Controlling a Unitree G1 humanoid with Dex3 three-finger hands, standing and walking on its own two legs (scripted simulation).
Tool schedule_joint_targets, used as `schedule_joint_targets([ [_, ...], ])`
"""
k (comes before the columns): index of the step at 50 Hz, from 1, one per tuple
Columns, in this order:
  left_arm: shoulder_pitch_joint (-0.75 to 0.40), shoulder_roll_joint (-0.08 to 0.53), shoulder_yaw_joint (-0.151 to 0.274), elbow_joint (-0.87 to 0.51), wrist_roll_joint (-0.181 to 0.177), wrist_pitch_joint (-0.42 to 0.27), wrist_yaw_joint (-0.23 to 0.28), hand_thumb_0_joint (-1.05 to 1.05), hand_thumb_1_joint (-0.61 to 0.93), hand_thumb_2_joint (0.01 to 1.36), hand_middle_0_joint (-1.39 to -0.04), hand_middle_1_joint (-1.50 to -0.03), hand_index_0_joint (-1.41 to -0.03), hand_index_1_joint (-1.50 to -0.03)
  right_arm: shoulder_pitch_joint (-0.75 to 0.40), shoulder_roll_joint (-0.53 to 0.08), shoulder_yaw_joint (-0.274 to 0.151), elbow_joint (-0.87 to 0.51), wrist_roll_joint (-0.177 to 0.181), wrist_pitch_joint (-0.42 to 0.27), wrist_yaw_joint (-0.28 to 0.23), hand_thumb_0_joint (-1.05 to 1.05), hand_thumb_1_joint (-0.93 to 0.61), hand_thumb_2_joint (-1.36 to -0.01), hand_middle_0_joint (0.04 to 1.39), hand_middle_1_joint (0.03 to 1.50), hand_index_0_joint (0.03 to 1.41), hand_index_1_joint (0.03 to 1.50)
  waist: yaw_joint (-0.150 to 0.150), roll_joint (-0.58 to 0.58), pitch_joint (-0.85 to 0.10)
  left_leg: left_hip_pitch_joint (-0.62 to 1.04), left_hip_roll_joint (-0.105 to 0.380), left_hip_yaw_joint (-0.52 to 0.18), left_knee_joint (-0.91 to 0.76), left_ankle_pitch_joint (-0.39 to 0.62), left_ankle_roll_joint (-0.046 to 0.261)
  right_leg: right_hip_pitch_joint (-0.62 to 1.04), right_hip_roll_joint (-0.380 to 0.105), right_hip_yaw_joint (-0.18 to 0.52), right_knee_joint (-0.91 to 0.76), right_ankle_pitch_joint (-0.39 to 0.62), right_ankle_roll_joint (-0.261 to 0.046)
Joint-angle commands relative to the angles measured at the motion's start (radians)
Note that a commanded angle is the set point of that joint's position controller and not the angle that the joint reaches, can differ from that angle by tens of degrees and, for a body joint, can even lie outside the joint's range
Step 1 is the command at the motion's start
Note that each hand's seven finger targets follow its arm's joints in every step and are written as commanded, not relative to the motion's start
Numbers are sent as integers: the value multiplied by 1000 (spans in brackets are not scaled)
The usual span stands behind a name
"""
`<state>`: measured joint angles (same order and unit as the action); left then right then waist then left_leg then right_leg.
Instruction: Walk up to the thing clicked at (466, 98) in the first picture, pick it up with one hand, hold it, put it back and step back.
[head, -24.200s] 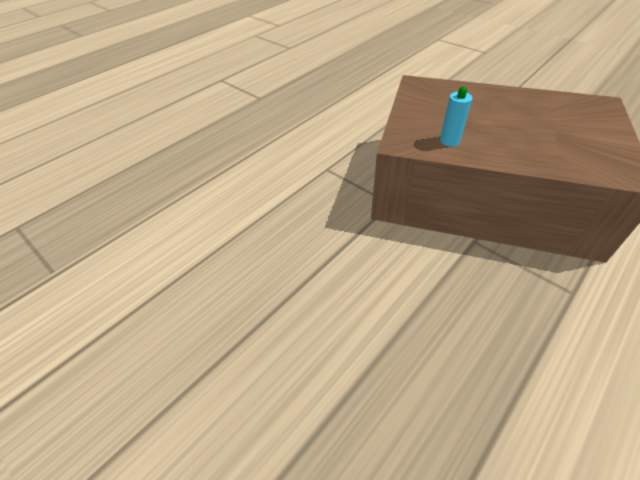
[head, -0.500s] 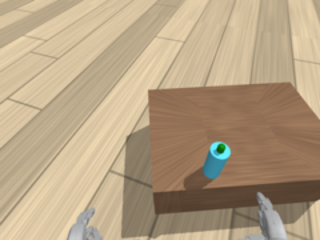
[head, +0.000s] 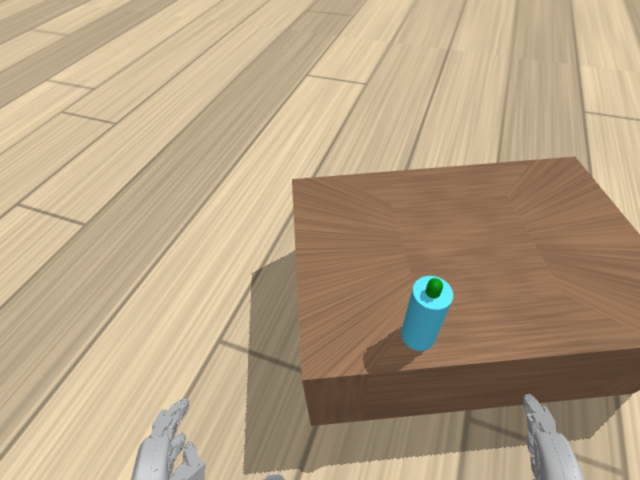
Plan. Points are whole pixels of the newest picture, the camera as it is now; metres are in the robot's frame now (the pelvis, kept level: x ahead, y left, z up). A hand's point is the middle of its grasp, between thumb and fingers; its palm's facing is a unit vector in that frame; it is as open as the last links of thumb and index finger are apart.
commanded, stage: home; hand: right
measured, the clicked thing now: (426, 311) +0.49 -0.18 -0.26
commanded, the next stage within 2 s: stand in 1.22 s
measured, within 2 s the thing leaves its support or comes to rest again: neither
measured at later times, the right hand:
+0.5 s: hand (513, 467) +0.17 -0.20 -0.06, palm faces +0.11 +0.96 -0.26, open 17.5 cm
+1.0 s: hand (507, 467) +0.17 -0.19 -0.06, palm faces +0.11 +0.95 -0.28, open 17.5 cm
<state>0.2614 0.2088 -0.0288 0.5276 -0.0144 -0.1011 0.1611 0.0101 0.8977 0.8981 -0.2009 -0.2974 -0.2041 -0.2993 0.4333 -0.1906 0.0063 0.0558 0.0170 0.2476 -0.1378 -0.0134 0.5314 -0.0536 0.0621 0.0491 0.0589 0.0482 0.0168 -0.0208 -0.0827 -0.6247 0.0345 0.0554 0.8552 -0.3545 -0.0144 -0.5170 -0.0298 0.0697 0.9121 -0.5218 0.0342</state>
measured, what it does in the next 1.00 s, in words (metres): stands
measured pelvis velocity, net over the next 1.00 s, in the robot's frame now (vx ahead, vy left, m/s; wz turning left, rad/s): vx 0.00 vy -0.01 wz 0.00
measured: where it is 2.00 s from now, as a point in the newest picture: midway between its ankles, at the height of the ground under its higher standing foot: outside the picture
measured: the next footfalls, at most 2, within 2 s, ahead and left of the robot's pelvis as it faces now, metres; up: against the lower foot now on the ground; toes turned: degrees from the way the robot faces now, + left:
none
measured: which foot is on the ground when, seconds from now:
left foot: down 0.00-1.00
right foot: down 0.00-1.00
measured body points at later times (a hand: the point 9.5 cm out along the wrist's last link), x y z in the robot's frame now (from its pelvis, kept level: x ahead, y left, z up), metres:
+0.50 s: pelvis +0.00 -0.01 +0.00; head +0.02 -0.02 +0.45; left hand +0.17 +0.22 -0.07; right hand +0.16 -0.25 -0.04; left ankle +0.05 +0.13 -0.69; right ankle -0.03 -0.14 -0.69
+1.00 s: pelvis +0.00 -0.01 -0.01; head +0.03 -0.01 +0.44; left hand +0.16 +0.23 -0.08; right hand +0.16 -0.24 -0.04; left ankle +0.05 +0.13 -0.69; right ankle -0.03 -0.14 -0.69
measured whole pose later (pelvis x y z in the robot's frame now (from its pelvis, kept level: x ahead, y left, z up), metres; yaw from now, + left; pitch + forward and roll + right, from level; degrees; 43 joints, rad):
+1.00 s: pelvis +0.00 -0.01 -0.01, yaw +0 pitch +8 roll +2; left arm 0.27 0.21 -0.02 0.53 0.00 -0.15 0.17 0.01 0.90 0.90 -0.20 -0.30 -0.20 -0.30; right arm 0.46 -0.20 0.01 -0.01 0.01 0.30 -0.14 -0.01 0.54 -0.05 0.06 0.05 0.06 0.05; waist 0.02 -0.02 -0.10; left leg -0.65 0.04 0.05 0.89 -0.37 -0.02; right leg -0.55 -0.03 0.07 0.96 -0.55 0.03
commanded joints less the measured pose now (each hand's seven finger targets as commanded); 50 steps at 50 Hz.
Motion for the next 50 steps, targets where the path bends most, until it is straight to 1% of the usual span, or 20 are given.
schedule_joint_targets([
  [1, -81, 115, 51, -172, 1, -70, 14, 0, 896, 902, -201, -302, -201, -302, -35, -104, -48, -219, -12, -52, -16, 0, 551, -51, 51, 51, 51, 51, -8, -3, -136, 211, -24, 23, -114, 144, 11, -60, 38, -62, -151, 246, -29],
  [5, -64, 116, 52, -159, 3, -80, 15, 0, 896, 902, -201, -302, -201, -302, -41, -85, -30, -215, -16, -44, -16, 0, 545, -54, 51, 52, 51, 52, 5, -21, -136, 193, -28, 22, -91, 164, 13, -48, 26, -45, -151, 280, -18],
  [10, -64, 119, 53, -156, 4, -88, 11, 0, 896, 902, -201, -302, -201, -302, -21, -102, -54, -206, -18, -35, -16, 0, 549, -52, 51, 51, 51, 51, -6, -8, -114, 186, -31, 27, -88, 142, 12, -69, 22, -38, -153, 266, -16],
  [15, -59, 120, 55, -153, 4, -89, 1, 0, 896, 902, -201, -302, -201, -302, -1, -98, -54, -221, -16, -25, -9, 0, 550, -52, 51, 51, 51, 51, -15, -44, -123, 188, -35, 32, -62, 191, 15, -52, 9, -20, -148, 396, 3],
  [18, -58, 118, 51, -152, 6, -90, 1, 0, 896, 902, -201, -302, -201, -302, -22, -95, -49, -225, -15, -21, -5, 0, 564, -43, 49, 49, 49, 49, -1, -30, -109, 187, -33, 28, -73, 178, 14, -68, 16, -34, -146, 339, -5],
  [21, -68, 119, 49, -159, 4, -94, 4, 0, 896, 901, -201, -301, -201, -301, -39, -96, -50, -241, -13, -21, -4, 0, 554, -49, 51, 50, 50, 50, 1, -23, -78, 163, -34, 27, -89, 106, 12, -89, 19, -37, -163, 218, -15],
  [23, -61, 121, 53, -157, 7, -98, 5, 0, 896, 901, -200, -301, -201, -301, -36, -94, -49, -251, -16, -19, -4, 0, 551, -51, 51, 51, 51, 51, 5, -40, -102, 159, -36, 30, -79, 124, 15, -75, 17, -31, -160, 251, -11],
  [26, -69, 118, 51, -161, 5, -100, 5, 0, 896, 902, -201, -302, -201, -302, -23, -98, -49, -247, -15, -16, -3, 0, 562, -44, 50, 49, 50, 49, 0, -28, -87, 159, -35, 33, -84, 109, 13, -90, 22, -37, -158, 231, -15],
  [27, -67, 116, 54, -162, 6, -100, 6, 0, 896, 902, -201, -302, -201, -302, -6, -103, -59, -251, -17, -16, -5, 0, 550, -52, 51, 51, 51, 51, -8, -25, -124, 179, -33, 28, -81, 130, 15, -78, 27, -45, -143, 251, -17],
  [28, -64, 114, 52, -163, 7, -99, 9, 0, 896, 902, -201, -302, -201, -302, -10, -105, -57, -254, -17, -17, -3, 0, 549, -52, 51, 51, 51, 51, -1, -17, -132, 182, -32, 29, -82, 141, 13, -79, 29, -50, -133, 263, -20],
  [34, -70, 117, 51, -166, 5, -105, 13, 0, 896, 902, -201, -302, -201, -302, -27, -95, -46, -256, -15, -13, -8, 0, 553, -50, 51, 51, 50, 51, 4, -13, -101, 152, -34, 25, -87, 91, 10, -102, 28, -47, -142, 190, -24],
  [35, -63, 119, 56, -165, 7, -104, 15, 0, 896, 902, -201, -302, -201, -302, -11, -105, -60, -270, -18, -13, -10, 0, 546, -54, 51, 52, 51, 52, -8, -21, -132, 169, -32, 23, -86, 102, 12, -92, 31, -48, -139, 205, -23],
  [36, -70, 115, 51, -165, 6, -103, 17, 0, 896, 902, -201, -302, -201, -302, -13, -111, -62, -257, -15, -12, -10, 0, 559, -46, 50, 50, 50, 50, -5, -6, -103, 164, -31, 25, -94, 88, 9, -108, 31, -51, -137, 189, -26],
  [38, -61, 115, 54, -168, 7, -105, 20, 0, 896, 902, -201, -303, -201, -303, -4, -107, -57, -267, -19, -8, -11, 0, 554, -48, 50, 50, 50, 50, -1, 10, -147, 182, -30, 22, -88, 132, 8, -87, 36, -60, -119, 236, -29],
  [40, -64, 113, 51, -165, 7, -104, 22, 0, 896, 902, -201, -303, -201, -303, -8, -105, -54, -262, -18, -7, -11, 0, 548, -52, 51, 51, 51, 51, -2, 3, -126, 178, -28, 20, -92, 122, 7, -95, 37, -63, -119, 218, -30],
  [43, -59, 115, 55, -163, 8, -106, 22, 0, 896, 902, -201, -303, -201, -303, -1, -98, -52, -268, -19, -3, -13, 0, 558, -46, 50, 49, 50, 49, -1, -9, -145, 175, -30, 26, -77, 157, 11, -79, 32, -55, -117, 270, -24],
  [44, -64, 115, 52, -164, 6, -106, 21, 0, 896, 902, -201, -303, -201, -303, -5, -91, -42, -252, -18, -2, -13, 0, 563, -43, 49, 48, 49, 48, -1, -6, -119, 168, -31, 26, -78, 148, 10, -88, 31, -54, -121, 259, -23],
  [47, -59, 118, 57, -162, 8, -103, 23, 0, 896, 902, -201, -303, -201, -303, 5, -105, -59, -251, -21, 0, -15, 0, 564, -43, 49, 48, 49, 48, -6, 8, -132, 179, -29, 25, -80, 155, 9, -87, 33, -57, -119, 264, -24],
  [48, -66, 115, 54, -163, 7, -103, 22, 0, 896, 902, -201, -303, -201, -303, -5, -101, -45, -250, -21, 2, -12, 0, 565, -42, 49, 48, 49, 48, 0, 6, -113, 163, -30, 26, -86, 129, 7, -98, 33, -56, -123, 235, -26],
  [50, -67, 116, 52, -164, 7, -103, 22, 0, 896, 902, -201, -303, -201, -303, -9, -104, -52, -253, -19, 1, -16, 0, 562, -44, 49, 49, 49, 49, -6, 0, -97, 159, -30, 23, -89, 109, 8, -106, 31, -54, -130, 210, -25],
])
